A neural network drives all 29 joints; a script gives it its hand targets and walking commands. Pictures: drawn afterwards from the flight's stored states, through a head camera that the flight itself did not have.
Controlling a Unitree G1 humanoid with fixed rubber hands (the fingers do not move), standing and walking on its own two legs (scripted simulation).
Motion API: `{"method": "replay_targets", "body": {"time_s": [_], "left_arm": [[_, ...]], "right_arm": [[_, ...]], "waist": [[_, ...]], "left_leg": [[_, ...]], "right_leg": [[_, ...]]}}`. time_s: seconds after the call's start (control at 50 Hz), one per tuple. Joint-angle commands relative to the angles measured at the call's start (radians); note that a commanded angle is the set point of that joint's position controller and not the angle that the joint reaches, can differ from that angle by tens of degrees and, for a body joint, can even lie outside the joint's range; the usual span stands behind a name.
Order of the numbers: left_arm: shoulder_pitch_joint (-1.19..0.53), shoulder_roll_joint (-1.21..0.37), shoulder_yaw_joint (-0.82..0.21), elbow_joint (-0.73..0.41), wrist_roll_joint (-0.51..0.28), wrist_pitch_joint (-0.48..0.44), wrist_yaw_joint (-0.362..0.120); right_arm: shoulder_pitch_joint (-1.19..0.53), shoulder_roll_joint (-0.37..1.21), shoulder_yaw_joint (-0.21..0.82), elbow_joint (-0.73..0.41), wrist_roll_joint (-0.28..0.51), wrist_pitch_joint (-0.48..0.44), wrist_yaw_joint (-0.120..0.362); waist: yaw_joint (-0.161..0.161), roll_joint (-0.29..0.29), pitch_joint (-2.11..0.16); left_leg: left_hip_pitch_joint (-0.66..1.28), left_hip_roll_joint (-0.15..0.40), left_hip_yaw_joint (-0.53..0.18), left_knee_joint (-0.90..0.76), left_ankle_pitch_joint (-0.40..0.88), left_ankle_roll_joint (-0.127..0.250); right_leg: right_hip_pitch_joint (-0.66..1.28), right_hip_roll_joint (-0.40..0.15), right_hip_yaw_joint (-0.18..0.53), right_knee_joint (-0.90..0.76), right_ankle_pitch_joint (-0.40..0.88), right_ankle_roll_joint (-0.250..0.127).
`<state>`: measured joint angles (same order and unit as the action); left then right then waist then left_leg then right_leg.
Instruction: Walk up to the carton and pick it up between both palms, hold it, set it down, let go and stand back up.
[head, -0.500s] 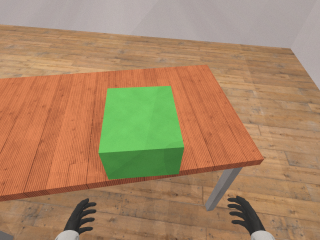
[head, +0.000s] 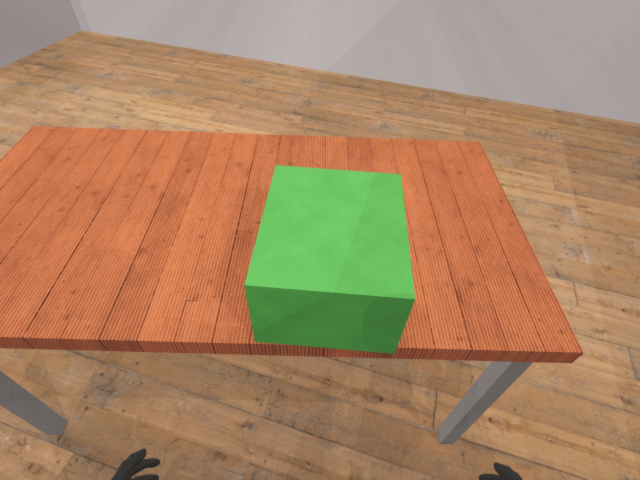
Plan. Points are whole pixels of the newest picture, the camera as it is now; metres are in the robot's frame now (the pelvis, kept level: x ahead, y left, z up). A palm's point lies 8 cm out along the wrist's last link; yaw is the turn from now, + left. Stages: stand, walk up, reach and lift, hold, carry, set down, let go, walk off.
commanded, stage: stand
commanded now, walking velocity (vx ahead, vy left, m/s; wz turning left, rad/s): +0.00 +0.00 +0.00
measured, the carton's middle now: (331, 253) +0.48 -0.01 -0.04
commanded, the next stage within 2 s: none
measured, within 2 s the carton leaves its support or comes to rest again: neither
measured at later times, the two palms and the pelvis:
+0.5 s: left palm out of the picture +0.02 +0.26 -0.12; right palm out of the picture +0.08 -0.24 -0.11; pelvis -0.01 +0.00 +0.00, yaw +4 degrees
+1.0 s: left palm out of the picture -0.03 +0.23 -0.13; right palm out of the picture +0.06 -0.24 -0.13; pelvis +0.00 -0.01 +0.00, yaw +5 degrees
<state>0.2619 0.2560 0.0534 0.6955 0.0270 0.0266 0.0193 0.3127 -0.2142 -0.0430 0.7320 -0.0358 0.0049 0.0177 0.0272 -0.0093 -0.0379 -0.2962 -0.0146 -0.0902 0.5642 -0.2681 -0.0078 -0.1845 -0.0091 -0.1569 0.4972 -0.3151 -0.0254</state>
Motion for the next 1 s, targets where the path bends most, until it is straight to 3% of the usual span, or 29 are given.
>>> {"method": "replay_targets", "body": {"time_s": [0.0,0.06,0.08,0.1,0.14,0.16,0.26,0.3,0.32,0.34,0.38,0.4,0.44,0.48,0.5,0.52,0.54,0.56,0.62,0.64,0.68,0.7,0.72,0.78,0.84,0.86,0.94,0.96,0.98], "left_arm": [[0.022,0.109,0.033,-0.038,0.002,-0.008,0.000],[0.065,0.077,0.018,-0.002,-0.006,-0.004,0.003],[0.067,0.092,0.017,0.001,-0.002,-0.008,0.004],[0.029,0.084,0.021,0.006,0.007,-0.015,-0.003],[0.047,0.103,0.029,0.006,0.009,-0.022,0.001],[0.038,0.103,0.035,0.002,0.007,-0.027,0.000],[0.035,0.084,0.028,0.051,0.004,-0.026,0.011],[0.057,0.079,0.032,0.076,-0.006,-0.021,0.006],[0.048,0.091,0.032,0.079,0.000,-0.019,0.008],[0.059,0.083,0.035,0.085,-0.003,-0.015,0.010],[0.077,0.106,0.040,0.103,-0.001,-0.009,0.012],[0.054,0.090,0.035,0.098,0.001,-0.013,0.015],[0.058,0.081,0.036,0.110,0.005,-0.012,0.014],[0.095,0.073,0.032,0.134,-0.006,-0.011,0.016],[0.108,0.099,0.040,0.156,0.000,-0.009,0.019],[0.101,0.101,0.044,0.151,-0.002,-0.009,0.012],[0.113,0.101,0.044,0.157,-0.003,-0.014,0.014],[0.102,0.100,0.049,0.163,0.001,-0.010,0.008],[0.090,0.040,0.025,0.188,0.004,-0.013,0.011],[0.099,0.038,0.028,0.192,0.000,-0.015,0.010],[0.089,0.090,0.037,0.195,0.007,-0.014,0.011],[0.106,0.063,0.028,0.212,0.004,-0.010,0.016],[0.107,0.081,0.032,0.223,0.005,-0.009,0.017],[0.082,0.082,0.039,0.238,0.000,-0.011,0.017],[0.147,0.049,0.029,0.272,-0.009,-0.005,0.019],[0.152,-0.001,0.008,0.279,-0.007,-0.005,0.028],[0.096,0.032,0.017,0.281,-0.009,0.005,0.025],[0.072,0.022,0.008,0.279,-0.003,0.010,0.027],[0.065,0.032,0.017,0.273,-0.003,0.010,0.024]], "right_arm": [[0.046,-0.119,-0.026,-0.059,-0.006,-0.016,-0.016],[0.035,-0.116,-0.030,-0.052,-0.006,-0.005,-0.017],[0.018,-0.128,-0.027,-0.069,-0.004,-0.004,-0.019],[0.043,-0.105,-0.029,-0.072,0.004,-0.008,-0.019],[0.006,-0.117,-0.028,-0.067,0.002,-0.016,-0.024],[0.002,-0.114,-0.033,-0.074,0.009,-0.021,-0.029],[0.019,-0.084,-0.025,-0.057,0.007,-0.016,-0.032],[0.033,-0.100,-0.032,-0.043,0.007,-0.013,-0.032],[0.065,-0.090,-0.029,-0.037,0.009,-0.016,-0.026],[0.043,-0.078,-0.025,-0.030,0.001,-0.013,-0.028],[0.043,-0.091,-0.026,-0.027,0.003,-0.009,-0.033],[0.038,-0.100,-0.029,-0.023,-0.001,-0.008,-0.038],[0.053,-0.083,-0.027,-0.020,0.000,-0.009,-0.043],[0.026,-0.094,-0.026,-0.010,0.004,-0.007,-0.038],[0.067,-0.069,-0.027,-0.006,0.008,-0.010,-0.040],[0.064,-0.092,-0.029,0.009,0.003,-0.017,-0.040],[0.093,-0.100,-0.028,0.012,0.012,-0.022,-0.044],[0.065,-0.086,-0.024,0.015,0.015,-0.021,-0.042],[0.065,-0.093,-0.032,0.016,0.013,-0.012,-0.048],[0.076,-0.101,-0.031,0.025,0.009,-0.012,-0.049],[0.077,-0.068,-0.018,0.027,0.011,-0.005,-0.053],[0.087,-0.053,-0.019,0.052,0.008,-0.008,-0.055],[0.083,-0.051,-0.018,0.060,0.008,-0.007,-0.059],[0.079,-0.067,-0.020,0.062,0.016,-0.003,-0.059],[0.046,-0.075,-0.015,0.073,0.020,-0.015,-0.058],[0.021,-0.093,-0.022,0.077,0.016,-0.006,-0.058],[0.073,-0.053,-0.012,0.117,0.012,0.006,-0.068],[0.077,-0.060,-0.010,0.116,0.012,0.003,-0.064],[0.063,-0.025,0.002,0.125,0.012,0.006,-0.062]], "waist": [[-0.002,0.093,0.071],[0.000,0.124,0.115],[0.001,0.028,0.123],[-0.018,0.065,0.076],[0.016,0.050,0.017],[0.009,0.111,-0.032],[-0.008,-0.072,0.030],[0.001,-0.070,0.007],[-0.020,-0.001,0.011],[0.005,0.002,0.052],[-0.002,-0.004,0.064],[-0.001,0.041,0.110],[0.001,0.016,0.118],[0.013,0.085,0.118],[-0.009,0.043,0.088],[0.016,0.115,0.084],[0.015,0.082,0.028],[0.013,0.127,0.044],[-0.010,0.083,0.076],[0.003,0.050,0.032],[-0.001,0.100,0.097],[0.006,0.037,0.092],[0.002,0.045,0.102],[-0.003,-0.056,0.041],[0.030,-0.048,0.029],[0.024,0.013,0.074],[0.001,-0.032,0.139],[-0.015,-0.002,0.150],[0.008,-0.020,0.172]], "left_leg": [[-0.123,0.056,-0.096,-0.125,0.277,0.027],[-0.103,0.058,-0.124,-0.159,0.055,0.034],[-0.112,0.060,-0.143,-0.173,0.104,0.033],[-0.096,0.062,-0.132,-0.162,0.110,0.034],[-0.111,0.054,-0.147,-0.158,0.183,0.044],[-0.091,0.049,-0.125,-0.134,0.188,0.039],[-0.049,0.036,-0.085,-0.076,0.208,0.033],[-0.033,0.025,-0.079,-0.075,0.188,0.020],[-0.046,0.016,-0.072,-0.078,0.182,0.018],[-0.075,0.027,-0.081,-0.087,0.189,0.021],[-0.060,0.020,-0.077,-0.078,0.199,0.021],[-0.088,0.027,-0.093,-0.103,0.206,0.028],[-0.113,0.043,-0.113,-0.105,0.183,0.040],[-0.110,0.021,-0.113,-0.130,0.130,0.037],[-0.100,0.028,-0.121,-0.137,0.177,0.038],[-0.107,0.043,-0.142,-0.133,0.255,0.050],[-0.076,0.039,-0.164,-0.161,0.216,0.048],[-0.082,0.048,-0.176,-0.167,0.240,0.056],[-0.093,0.043,-0.157,-0.163,0.192,0.052],[-0.083,0.047,-0.160,-0.151,0.199,0.053],[-0.132,0.030,-0.135,-0.130,0.230,0.052],[-0.116,0.022,-0.128,-0.122,0.199,0.050],[-0.102,0.018,-0.115,-0.121,0.204,0.046],[-0.083,0.021,-0.083,-0.092,0.297,0.033],[-0.048,0.019,-0.081,-0.075,0.312,0.028],[-0.068,0.014,-0.066,-0.051,0.291,0.027],[-0.063,0.024,-0.076,-0.082,0.249,0.029],[-0.073,0.031,-0.090,-0.091,0.232,0.034],[-0.111,0.023,-0.097,-0.093,0.197,0.032]], "right_leg": [[0.031,-0.089,0.076,-0.064,-0.002,0.000],[-0.029,-0.091,0.094,-0.106,-0.051,0.000],[-0.035,-0.087,0.082,-0.088,-0.032,-0.004],[-0.005,-0.092,0.080,-0.080,-0.022,-0.006],[0.069,-0.090,0.078,-0.076,0.033,-0.008],[0.108,-0.104,0.092,-0.086,0.031,-0.011],[0.013,-0.137,0.089,-0.153,0.032,-0.026],[0.024,-0.140,0.086,-0.165,-0.052,-0.036],[0.035,-0.142,0.092,-0.157,-0.042,-0.040],[0.006,-0.150,0.084,-0.157,-0.080,-0.041],[-0.014,-0.134,0.072,-0.157,-0.114,-0.032],[-0.016,-0.134,0.071,-0.145,-0.083,-0.034],[0.003,-0.126,0.067,-0.146,-0.064,-0.027],[0.013,-0.125,0.074,-0.139,-0.067,-0.031],[0.049,-0.120,0.054,-0.116,-0.041,-0.033],[0.078,-0.114,0.057,-0.097,0.011,-0.024],[0.101,-0.102,0.056,-0.079,0.014,-0.028],[0.096,-0.093,0.051,-0.074,0.018,-0.020],[0.070,-0.105,0.059,-0.095,0.024,-0.031],[0.105,-0.106,0.058,-0.101,0.025,-0.028],[0.087,-0.124,0.058,-0.118,0.039,-0.028],[0.083,-0.130,0.072,-0.133,0.033,-0.039],[0.070,-0.130,0.063,-0.134,0.031,-0.037],[0.132,-0.137,0.038,-0.122,0.090,-0.052],[0.100,-0.140,0.030,-0.117,0.105,-0.054],[0.105,-0.162,0.049,-0.130,0.124,-0.054],[-0.002,-0.157,0.047,-0.159,-0.038,-0.063],[-0.004,-0.146,0.050,-0.160,-0.068,-0.061],[0.020,-0.142,0.050,-0.178,-0.107,-0.055]]}}
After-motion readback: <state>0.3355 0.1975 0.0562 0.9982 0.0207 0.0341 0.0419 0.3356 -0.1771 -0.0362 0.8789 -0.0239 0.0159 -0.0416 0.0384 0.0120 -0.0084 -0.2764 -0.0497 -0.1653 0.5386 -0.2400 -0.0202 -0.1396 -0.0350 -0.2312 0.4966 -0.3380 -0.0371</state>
